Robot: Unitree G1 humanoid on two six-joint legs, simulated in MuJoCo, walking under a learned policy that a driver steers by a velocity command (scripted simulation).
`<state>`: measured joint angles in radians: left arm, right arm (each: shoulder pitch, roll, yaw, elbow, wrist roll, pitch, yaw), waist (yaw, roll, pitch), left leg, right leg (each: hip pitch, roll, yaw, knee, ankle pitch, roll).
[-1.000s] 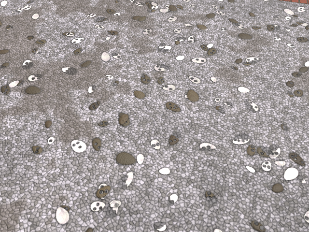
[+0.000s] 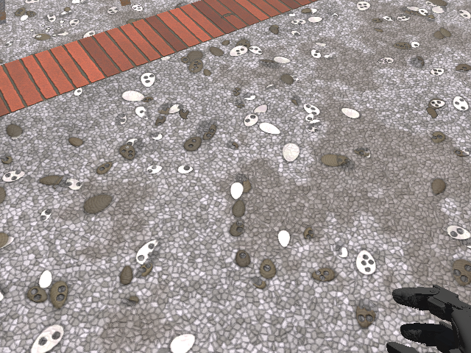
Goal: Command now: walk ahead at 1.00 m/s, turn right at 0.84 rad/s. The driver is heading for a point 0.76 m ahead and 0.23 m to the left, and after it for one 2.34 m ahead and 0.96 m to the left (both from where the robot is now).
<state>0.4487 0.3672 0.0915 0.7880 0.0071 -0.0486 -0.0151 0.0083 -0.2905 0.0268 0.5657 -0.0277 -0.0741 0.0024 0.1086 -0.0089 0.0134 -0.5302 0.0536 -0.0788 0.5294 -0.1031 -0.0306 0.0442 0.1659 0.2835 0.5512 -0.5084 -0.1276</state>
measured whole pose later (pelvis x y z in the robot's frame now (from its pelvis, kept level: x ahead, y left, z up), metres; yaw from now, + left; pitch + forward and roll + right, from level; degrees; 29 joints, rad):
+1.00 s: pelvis +0.81 +0.13 +0.01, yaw +34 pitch +0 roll +1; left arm 0.12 0.22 -0.01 0.64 0.05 -0.03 0.02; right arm 0.24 -0.31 -0.06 0.75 0.00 0.01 0.00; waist -0.01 0.01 0.16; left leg -0.38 -0.23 0.00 0.53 -0.13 0.19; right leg -0.59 -0.10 0.08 1.33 -0.44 0.08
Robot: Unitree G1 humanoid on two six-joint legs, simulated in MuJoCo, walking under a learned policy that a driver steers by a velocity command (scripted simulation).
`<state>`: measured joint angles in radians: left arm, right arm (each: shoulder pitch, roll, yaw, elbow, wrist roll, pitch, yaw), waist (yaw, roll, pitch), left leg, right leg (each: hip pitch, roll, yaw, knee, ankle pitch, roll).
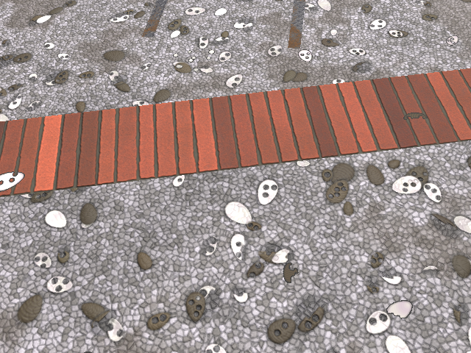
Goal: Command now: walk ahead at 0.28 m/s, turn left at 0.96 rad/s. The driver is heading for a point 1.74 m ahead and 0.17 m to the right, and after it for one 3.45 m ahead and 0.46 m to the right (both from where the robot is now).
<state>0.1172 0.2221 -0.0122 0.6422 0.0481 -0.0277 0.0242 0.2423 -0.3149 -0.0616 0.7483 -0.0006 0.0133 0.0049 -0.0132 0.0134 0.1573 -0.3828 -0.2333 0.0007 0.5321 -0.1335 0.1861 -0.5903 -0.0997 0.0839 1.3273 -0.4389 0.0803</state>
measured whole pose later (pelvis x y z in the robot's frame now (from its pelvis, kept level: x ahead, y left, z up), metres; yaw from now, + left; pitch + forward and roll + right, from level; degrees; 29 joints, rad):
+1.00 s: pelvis +0.17 -0.07 +0.03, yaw -10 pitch +0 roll +0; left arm 0.21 0.36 0.10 0.72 0.01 0.10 -0.06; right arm 0.17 -0.28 -0.01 0.69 -0.03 0.01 -0.05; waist 0.01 -0.05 0.05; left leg -0.16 -0.01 0.07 0.39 -0.24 0.05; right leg -0.49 0.02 0.04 1.06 -0.39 0.07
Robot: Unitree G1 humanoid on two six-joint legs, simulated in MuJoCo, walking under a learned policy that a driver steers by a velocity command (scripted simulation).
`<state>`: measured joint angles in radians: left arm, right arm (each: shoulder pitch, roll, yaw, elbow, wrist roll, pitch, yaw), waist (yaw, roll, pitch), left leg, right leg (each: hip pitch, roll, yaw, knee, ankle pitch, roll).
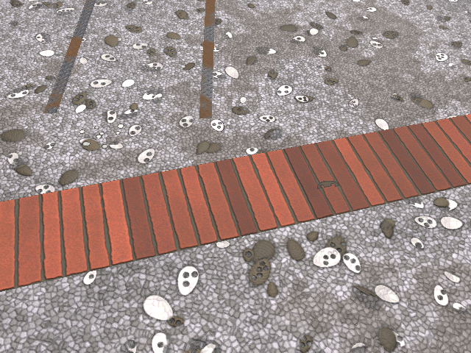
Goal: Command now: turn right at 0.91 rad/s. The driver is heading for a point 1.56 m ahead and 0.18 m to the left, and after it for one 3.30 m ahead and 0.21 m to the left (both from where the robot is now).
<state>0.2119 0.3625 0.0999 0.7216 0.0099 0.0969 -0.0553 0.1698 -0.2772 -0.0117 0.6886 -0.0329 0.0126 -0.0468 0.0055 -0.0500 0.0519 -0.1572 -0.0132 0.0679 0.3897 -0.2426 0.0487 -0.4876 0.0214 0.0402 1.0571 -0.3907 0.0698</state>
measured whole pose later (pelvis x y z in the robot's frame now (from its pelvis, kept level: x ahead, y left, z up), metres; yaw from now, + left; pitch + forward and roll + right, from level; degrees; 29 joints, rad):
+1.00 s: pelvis +0.02 -0.01 +0.00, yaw +16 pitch +2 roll -2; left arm 0.12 0.33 0.04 0.68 0.03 0.06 0.01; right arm 0.25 -0.33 -0.08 0.67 0.00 0.06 0.01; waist -0.02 -0.03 0.08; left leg -0.24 -0.14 -0.18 0.46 -0.22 0.09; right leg -0.51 0.00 0.09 0.93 -0.36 0.07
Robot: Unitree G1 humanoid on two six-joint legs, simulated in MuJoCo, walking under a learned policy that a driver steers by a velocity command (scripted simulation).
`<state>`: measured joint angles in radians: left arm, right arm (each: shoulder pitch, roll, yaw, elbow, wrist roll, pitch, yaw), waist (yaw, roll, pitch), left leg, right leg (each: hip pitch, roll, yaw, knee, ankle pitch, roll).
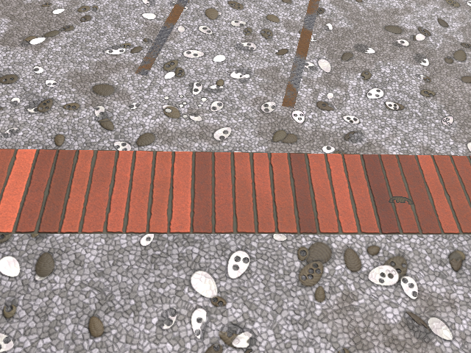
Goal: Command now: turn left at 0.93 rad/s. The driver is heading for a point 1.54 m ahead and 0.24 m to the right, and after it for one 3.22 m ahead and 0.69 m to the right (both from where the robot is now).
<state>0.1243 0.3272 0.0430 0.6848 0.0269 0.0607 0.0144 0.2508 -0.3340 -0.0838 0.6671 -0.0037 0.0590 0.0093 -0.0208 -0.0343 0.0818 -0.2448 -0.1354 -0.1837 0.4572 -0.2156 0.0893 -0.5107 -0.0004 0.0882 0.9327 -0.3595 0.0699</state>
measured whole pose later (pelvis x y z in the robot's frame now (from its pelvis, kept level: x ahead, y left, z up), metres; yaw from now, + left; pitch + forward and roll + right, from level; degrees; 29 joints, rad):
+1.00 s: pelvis +0.11 -0.03 +0.00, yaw -18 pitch +1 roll +0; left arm 0.17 0.35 0.10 0.76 0.03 0.07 -0.10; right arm 0.41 -0.29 -0.03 0.81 -0.03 -0.07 -0.02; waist -0.05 -0.04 -0.02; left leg 0.05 -0.01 0.19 0.23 -0.31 0.04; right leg -0.66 -0.05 0.04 1.18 -0.15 0.01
